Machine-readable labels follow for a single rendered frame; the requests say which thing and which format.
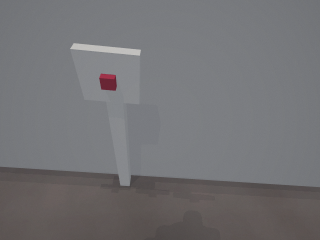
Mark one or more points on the button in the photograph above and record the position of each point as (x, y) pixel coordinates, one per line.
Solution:
(108, 82)

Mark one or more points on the panel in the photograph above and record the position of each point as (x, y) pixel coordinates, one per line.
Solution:
(90, 62)

